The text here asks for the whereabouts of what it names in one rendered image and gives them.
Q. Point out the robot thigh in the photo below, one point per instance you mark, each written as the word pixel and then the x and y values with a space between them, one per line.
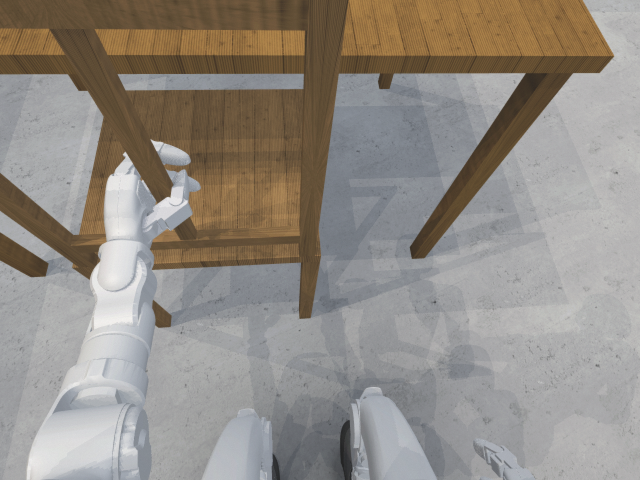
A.
pixel 393 451
pixel 242 450

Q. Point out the robot left hand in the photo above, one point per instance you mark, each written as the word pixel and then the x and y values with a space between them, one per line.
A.
pixel 128 199

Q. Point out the left robot forearm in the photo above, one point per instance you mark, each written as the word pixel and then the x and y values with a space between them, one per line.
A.
pixel 111 367

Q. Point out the table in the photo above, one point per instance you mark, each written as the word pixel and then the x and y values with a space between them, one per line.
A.
pixel 549 40

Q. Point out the robot right hand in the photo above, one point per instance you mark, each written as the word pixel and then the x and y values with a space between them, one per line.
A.
pixel 502 461

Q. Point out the chair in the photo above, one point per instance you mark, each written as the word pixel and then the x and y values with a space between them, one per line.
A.
pixel 259 155

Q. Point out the robot left upper arm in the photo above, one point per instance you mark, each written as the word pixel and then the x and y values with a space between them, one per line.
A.
pixel 98 443

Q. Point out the left robot thigh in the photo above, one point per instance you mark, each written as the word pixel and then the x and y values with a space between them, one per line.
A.
pixel 242 450

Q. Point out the right robot thigh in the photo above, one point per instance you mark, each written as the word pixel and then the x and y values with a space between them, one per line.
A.
pixel 393 451

